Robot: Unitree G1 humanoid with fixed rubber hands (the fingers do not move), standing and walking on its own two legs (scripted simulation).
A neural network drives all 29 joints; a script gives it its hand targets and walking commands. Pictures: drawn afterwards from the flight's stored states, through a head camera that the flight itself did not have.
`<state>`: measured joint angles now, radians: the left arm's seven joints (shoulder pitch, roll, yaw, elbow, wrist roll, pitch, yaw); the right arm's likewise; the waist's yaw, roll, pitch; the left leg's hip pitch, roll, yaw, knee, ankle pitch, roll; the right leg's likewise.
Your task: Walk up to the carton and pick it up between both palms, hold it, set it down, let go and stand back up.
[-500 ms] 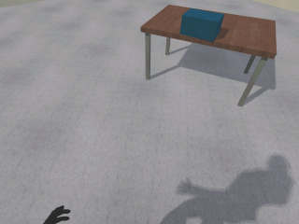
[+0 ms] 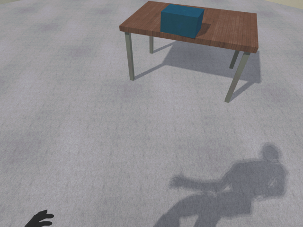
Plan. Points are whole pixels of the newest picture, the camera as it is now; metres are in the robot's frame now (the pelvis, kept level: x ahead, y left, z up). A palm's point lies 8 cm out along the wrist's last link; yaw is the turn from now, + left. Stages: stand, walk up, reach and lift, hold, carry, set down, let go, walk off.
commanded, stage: walk up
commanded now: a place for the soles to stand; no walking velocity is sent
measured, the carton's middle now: (181, 20) +1.58 -0.27 -0.09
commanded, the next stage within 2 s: none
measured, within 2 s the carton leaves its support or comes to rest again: neither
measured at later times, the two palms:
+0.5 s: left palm (38, 197) +0.25 +0.33 -0.08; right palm (241, 189) +0.27 -0.28 -0.10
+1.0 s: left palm (72, 133) +0.47 +0.28 -0.06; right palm (235, 145) +0.44 -0.32 -0.11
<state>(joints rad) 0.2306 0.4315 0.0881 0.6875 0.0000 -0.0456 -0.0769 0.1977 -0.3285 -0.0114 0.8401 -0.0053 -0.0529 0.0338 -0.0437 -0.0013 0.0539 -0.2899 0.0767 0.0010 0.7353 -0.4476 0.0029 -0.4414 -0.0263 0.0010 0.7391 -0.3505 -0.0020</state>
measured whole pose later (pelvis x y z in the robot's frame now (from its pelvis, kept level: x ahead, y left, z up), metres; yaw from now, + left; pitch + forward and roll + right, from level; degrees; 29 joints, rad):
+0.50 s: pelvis +0.17 +0.02 +0.00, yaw -4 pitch +0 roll -2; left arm 0.38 0.40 0.06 0.69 0.00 -0.08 -0.02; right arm 0.20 -0.38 -0.01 0.80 -0.01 -0.10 0.04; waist 0.01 0.05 0.07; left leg -0.39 0.04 0.03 0.78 -0.39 0.01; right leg -0.36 0.05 0.04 1.03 -0.50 -0.03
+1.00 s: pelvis +0.35 -0.03 -0.01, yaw -7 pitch -4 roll -1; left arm 0.30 0.41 0.05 0.69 0.00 -0.08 -0.03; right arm 0.23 -0.38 -0.01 0.78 -0.01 -0.05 0.03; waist 0.06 0.07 0.08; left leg -0.39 0.04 0.04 1.12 -0.57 0.01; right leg -0.42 0.03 0.04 0.79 -0.31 -0.02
